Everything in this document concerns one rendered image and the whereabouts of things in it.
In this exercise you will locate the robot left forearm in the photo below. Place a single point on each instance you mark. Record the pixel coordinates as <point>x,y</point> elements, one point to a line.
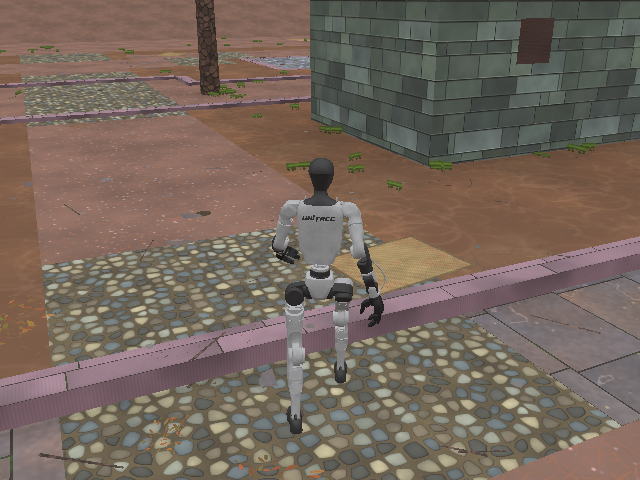
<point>279,252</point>

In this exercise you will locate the right robot shin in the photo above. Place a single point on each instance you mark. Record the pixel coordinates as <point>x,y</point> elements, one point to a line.
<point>341,341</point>

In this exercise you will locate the left robot upper arm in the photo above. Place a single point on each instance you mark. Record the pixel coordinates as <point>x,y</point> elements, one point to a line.
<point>288,211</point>

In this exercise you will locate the robot right forearm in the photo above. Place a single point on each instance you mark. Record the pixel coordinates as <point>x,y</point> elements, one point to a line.
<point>368,275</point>

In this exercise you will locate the robot torso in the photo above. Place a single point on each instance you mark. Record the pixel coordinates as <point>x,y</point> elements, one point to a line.
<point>320,236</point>

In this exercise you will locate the robot left hand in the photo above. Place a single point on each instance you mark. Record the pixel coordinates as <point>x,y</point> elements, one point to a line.
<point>291,252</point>

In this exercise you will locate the robot right hand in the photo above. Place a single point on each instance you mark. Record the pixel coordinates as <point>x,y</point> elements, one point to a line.
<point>378,309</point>

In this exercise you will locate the right robot upper arm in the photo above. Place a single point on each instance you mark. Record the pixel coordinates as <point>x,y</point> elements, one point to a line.
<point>352,213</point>

